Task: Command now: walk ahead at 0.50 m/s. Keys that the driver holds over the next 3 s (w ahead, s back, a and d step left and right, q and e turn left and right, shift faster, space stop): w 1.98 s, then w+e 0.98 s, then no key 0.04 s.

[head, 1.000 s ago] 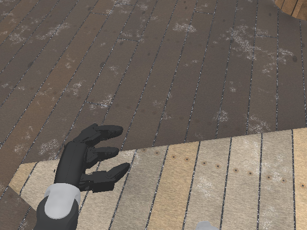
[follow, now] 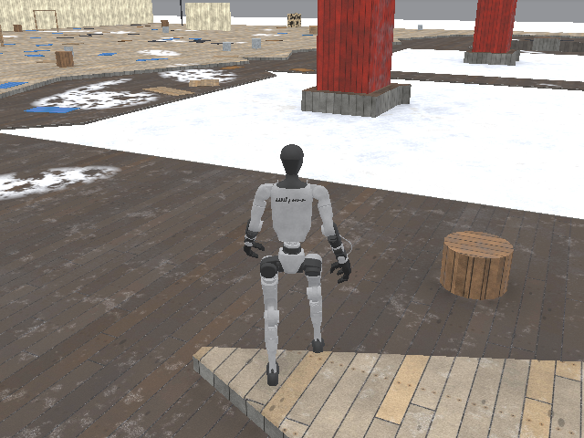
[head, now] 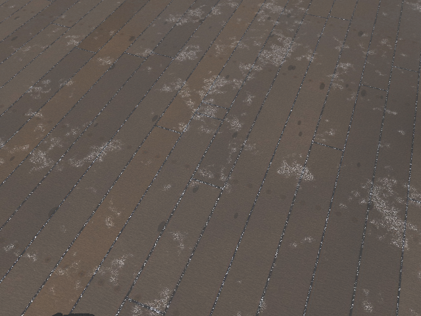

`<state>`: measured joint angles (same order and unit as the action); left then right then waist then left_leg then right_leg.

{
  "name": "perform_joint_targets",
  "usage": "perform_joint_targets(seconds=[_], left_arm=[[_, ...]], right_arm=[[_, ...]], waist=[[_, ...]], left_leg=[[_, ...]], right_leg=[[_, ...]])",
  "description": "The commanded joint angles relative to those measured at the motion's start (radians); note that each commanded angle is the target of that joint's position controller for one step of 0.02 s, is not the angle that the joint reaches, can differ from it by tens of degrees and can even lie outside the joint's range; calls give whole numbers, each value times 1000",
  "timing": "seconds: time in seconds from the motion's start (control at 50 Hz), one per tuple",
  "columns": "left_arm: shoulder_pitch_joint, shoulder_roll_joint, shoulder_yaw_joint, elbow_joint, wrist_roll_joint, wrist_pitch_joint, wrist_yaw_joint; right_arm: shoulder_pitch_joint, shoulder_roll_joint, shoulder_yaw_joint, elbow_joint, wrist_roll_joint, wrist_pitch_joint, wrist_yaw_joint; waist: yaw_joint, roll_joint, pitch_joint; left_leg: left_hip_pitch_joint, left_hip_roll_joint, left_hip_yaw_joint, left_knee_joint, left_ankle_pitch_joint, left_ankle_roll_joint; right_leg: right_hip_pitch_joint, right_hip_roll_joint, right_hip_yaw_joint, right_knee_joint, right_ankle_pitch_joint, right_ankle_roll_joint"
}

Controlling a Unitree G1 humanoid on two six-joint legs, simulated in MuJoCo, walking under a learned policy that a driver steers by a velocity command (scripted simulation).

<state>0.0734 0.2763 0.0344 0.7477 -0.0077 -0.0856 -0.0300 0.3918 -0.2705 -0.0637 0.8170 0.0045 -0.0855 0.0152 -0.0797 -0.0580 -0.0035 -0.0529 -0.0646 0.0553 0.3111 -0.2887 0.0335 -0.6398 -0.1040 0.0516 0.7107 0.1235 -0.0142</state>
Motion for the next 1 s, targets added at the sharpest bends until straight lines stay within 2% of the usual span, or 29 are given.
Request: perform_joint_targets(seconds=[0.02,0.08,0.1,0.12,0.14,0.16,0.18,0.22,0.24,0.26,0.28,0.3,0.32,0.36,0.4,0.44,0.48,0.56,0.64,0.68,0.72,0.74,0.76,0.78,0.8,0.82,0.84,0.88,1.0], left_arm=[[-121,110,35,-93,-10,-28,-30],[-168,93,31,-103,-23,-35,-62],[-95,-29,-30,-51,163,-23,-16],[-122,-78,-47,-27,157,-4,-17],[-187,-78,-53,-48,130,9,-20],[-200,3,-28,-54,97,12,-10],[-150,65,-8,-35,91,11,-4],[318,263,74,96,67,-8,14],[591,272,80,146,88,6,-9],[785,187,55,159,130,16,-40],[590,275,90,160,-48,46,-29],[455,202,67,144,-61,52,-10],[386,185,59,141,-33,39,11],[289,65,18,127,-2,17,0],[191,58,8,129,14,-3,-7],[195,45,1,153,30,-19,13],[207,83,8,152,33,-22,43],[325,125,33,198,-15,-13,61],[426,108,44,244,-6,25,49],[392,136,55,234,-6,32,46],[342,127,51,215,-5,34,47],[372,68,29,186,19,19,43],[455,-12,-2,201,8,-8,19],[359,103,35,190,-25,-32,9],[226,128,45,135,-44,-39,12],[174,110,45,121,-30,-36,21],[172,97,50,124,-9,-24,33],[236,48,46,137,-3,5,36],[57,25,37,87,8,16,37]], right_arm=[[80,-130,-35,-20,12,-2,-27],[108,-149,-48,-34,4,23,-46],[252,31,29,45,-137,-29,-29],[272,25,24,50,-101,-34,-27],[275,-62,18,67,-91,-21,-5],[257,-87,14,55,-75,-19,6],[219,-121,17,61,-63,-11,19],[131,-147,26,35,-111,3,63],[320,48,72,59,-117,-6,78],[404,42,71,88,-69,-12,93],[154,-106,13,5,112,-31,18],[-55,-107,18,-63,117,-30,-36],[-46,-53,27,-85,121,-23,-68],[12,-17,28,-70,46,24,-70],[-17,30,32,-82,37,51,-65],[-118,11,25,-129,20,48,-55],[-149,26,21,-124,-12,24,-43],[-345,34,29,-165,18,13,-6],[-492,26,24,-217,15,6,23],[-453,-12,7,-216,10,2,28],[-176,-97,-37,-146,2,2,17],[29,-199,-65,-106,-11,8,3],[87,-206,-66,-71,13,12,3],[76,-141,-47,-70,9,21,-4],[-35,-110,-36,-81,3,21,-12],[-122,-87,-27,-87,0,16,-8],[-177,-60,-21,-91,-11,7,-6],[-206,-48,-21,-79,-14,-3,2],[-111,-105,-37,-5,4,-11,-22]], waist=[[-2,113,54],[-29,115,70],[-94,80,58],[-141,43,132],[-134,65,147],[-115,17,131],[-56,24,92],[166,-52,-106],[171,-261,-498],[246,-253,-613],[259,-195,-334],[243,-14,-109],[184,-129,-85],[91,-15,-86],[28,6,5],[18,-35,102],[14,-35,69],[97,43,94],[152,51,122],[111,1,62],[-33,-19,-121],[-76,116,-310],[-45,316,-476],[-76,211,-395],[-49,182,-219],[0,86,-103],[45,68,-65],[106,107,-46],[76,106,6]], left_leg=[[201,346,-233,55,194,181],[271,384,-294,140,207,188],[396,344,-256,166,128,158],[250,241,-157,189,-20,112],[1,216,-166,152,-83,121],[-41,212,-154,173,-41,116],[-44,191,-149,218,-2,78],[-200,127,-99,603,139,-32],[-409,34,-91,1063,-385,-91],[-587,-69,-174,1453,-555,-93],[-917,-16,-216,1612,-536,-110],[-990,64,-91,1530,-396,-84],[-1004,87,-86,1564,-257,-87],[-832,165,-89,1512,-147,-49],[-809,207,-124,1364,-123,-4],[-787,207,-115,1009,128,-4],[-571,189,-79,681,384,-22],[-581,139,-60,336,486,-30],[-691,113,-41,231,349,26],[-568,70,-7,226,235,63],[-138,44,4,225,281,126],[301,277,-282,291,391,236],[545,484,-777,102,180,397],[505,443,-768,36,2,345],[341,404,-605,10,20,288],[140,367,-490,-33,134,260],[-7,332,-418,-71,194,236],[-153,300,-341,-125,211,231],[-183,256,-181,-190,255,195]], right_leg=[[-246,-56,88,-74,24,-39],[-332,-63,71,-79,-112,-38],[-384,-73,27,-187,42,-9],[-246,-72,-17,-408,274,16],[6,-26,-84,-365,335,26],[74,-3,-95,-358,220,33],[209,2,-99,-398,148,20],[769,-9,-117,-270,225,-57],[1310,-194,62,47,588,-281],[1501,-276,252,36,720,-389],[1204,-360,377,-128,520,-341],[966,-301,362,-320,116,-264],[837,-368,416,-368,71,-304],[563,-314,294,-385,13,-262],[361,-262,211,-453,-136,-231],[254,-143,49,-525,-120,-169],[179,-59,-53,-540,4,-166],[441,-119,-35,-580,12,-170],[694,-162,-15,-473,105,-157],[723,-156,-23,-371,357,-141],[611,-84,-76,-60,536,-102],[279,2,-117,304,158,-55],[-16,174,-24,637,-674,-7],[-157,118,89,709,-685,-22],[-217,67,44,681,-601,-29],[-176,18,15,590,-521,-26],[-87,-12,18,511,-467,-20],[33,-34,23,434,-436,-7],[-2,-27,-3,87,-126,17]])
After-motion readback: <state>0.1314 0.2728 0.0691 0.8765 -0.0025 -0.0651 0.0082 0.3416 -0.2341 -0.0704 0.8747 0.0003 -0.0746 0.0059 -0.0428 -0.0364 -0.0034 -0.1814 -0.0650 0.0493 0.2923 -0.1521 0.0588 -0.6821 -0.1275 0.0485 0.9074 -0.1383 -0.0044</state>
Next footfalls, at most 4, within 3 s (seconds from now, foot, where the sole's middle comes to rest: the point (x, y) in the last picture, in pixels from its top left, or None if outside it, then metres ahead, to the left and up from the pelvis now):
0.22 right None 0.30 -0.20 -0.88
0.72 left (203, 286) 0.64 0.00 -0.88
1.24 right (264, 218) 0.90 -0.26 -0.88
1.78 left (202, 161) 1.21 -0.04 -0.88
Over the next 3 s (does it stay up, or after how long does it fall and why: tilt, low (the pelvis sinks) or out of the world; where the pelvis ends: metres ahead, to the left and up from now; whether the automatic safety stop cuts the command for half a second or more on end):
stays up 1.71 -0.24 -0.11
